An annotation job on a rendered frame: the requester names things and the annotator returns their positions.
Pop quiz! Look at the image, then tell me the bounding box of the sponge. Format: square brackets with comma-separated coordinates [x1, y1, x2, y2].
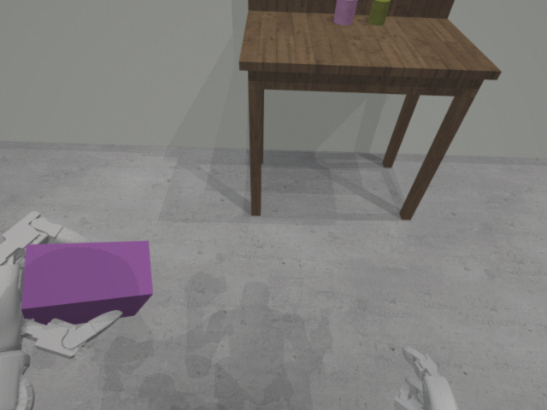
[21, 241, 153, 325]

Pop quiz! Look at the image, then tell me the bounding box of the right robot hand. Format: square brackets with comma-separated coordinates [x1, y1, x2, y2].
[394, 346, 459, 410]

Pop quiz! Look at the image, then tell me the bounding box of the table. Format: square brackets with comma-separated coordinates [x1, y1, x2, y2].
[239, 0, 502, 220]

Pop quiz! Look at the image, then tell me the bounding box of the robot left forearm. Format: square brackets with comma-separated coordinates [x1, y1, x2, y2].
[0, 350, 35, 410]

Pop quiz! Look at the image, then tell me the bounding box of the left robot hand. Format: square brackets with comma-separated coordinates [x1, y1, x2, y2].
[0, 211, 123, 359]

